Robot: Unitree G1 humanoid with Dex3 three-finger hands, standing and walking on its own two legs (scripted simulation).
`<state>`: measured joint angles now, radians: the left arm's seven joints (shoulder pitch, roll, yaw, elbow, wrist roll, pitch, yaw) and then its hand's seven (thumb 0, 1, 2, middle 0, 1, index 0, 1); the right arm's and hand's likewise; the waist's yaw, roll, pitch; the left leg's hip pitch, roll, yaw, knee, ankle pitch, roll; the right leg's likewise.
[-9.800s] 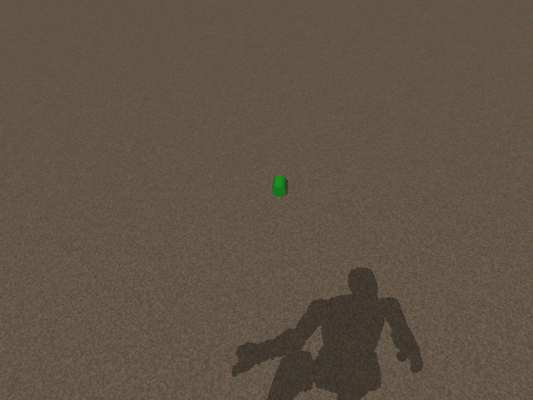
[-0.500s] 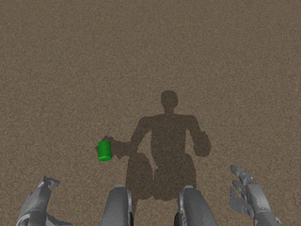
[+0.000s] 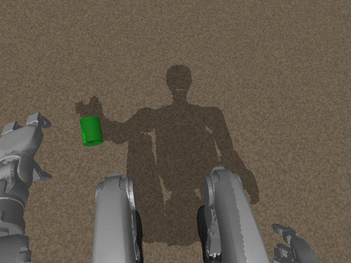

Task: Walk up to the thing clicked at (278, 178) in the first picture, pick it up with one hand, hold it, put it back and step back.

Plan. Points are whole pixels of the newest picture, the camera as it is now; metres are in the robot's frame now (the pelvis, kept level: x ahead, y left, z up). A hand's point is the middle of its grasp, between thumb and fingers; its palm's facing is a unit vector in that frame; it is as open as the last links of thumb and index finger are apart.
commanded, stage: rise first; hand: left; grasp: from above
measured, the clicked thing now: (91, 131) +0.51 +0.29 -0.39
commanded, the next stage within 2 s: none
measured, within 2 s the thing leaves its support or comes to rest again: neither
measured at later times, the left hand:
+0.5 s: hand (54, 141) +0.43 +0.34 -0.21, palm faces -0.43 -0.07 -0.90, open 14.1 cm
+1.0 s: hand (64, 135) +0.46 +0.33 -0.25, palm faces -0.44 -0.10 -0.89, open 14.2 cm
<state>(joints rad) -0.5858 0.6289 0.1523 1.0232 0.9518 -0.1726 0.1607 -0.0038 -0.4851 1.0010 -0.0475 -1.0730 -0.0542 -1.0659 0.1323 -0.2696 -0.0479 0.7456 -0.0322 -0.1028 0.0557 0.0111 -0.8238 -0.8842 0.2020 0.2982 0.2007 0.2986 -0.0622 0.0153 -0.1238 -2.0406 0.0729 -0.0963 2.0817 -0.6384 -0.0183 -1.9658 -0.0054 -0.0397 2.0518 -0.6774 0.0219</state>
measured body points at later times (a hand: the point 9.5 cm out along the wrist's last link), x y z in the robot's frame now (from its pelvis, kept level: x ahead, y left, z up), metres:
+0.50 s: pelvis -0.01 +0.01 -0.07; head +0.22 +0.07 +0.32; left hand +0.44 +0.34 -0.16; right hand +0.08 -0.27 -0.18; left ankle +0.09 +0.14 -0.39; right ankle +0.09 -0.13 -0.39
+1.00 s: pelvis +0.00 +0.01 -0.09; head +0.25 +0.06 +0.29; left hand +0.47 +0.33 -0.20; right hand +0.05 -0.27 -0.20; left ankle +0.09 +0.14 -0.39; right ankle +0.09 -0.13 -0.39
